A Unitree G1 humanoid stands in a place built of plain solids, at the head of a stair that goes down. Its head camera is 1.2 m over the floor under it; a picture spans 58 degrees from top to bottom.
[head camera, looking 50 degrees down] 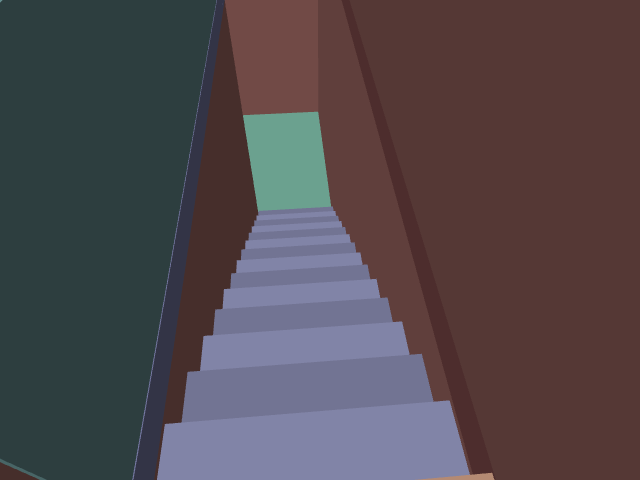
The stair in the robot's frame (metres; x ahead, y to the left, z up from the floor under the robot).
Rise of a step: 0.18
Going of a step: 0.24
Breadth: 0.89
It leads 5 degrees to the left of straight ahead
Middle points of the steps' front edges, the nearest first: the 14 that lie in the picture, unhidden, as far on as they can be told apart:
0.46 0.03 -0.18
0.70 0.05 -0.36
0.94 0.07 -0.54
1.19 0.09 -0.72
1.43 0.11 -0.90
1.67 0.13 -1.08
1.91 0.15 -1.26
2.15 0.17 -1.44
2.40 0.19 -1.62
2.64 0.21 -1.80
2.88 0.23 -1.98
3.12 0.25 -2.16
3.37 0.27 -2.34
3.61 0.29 -2.52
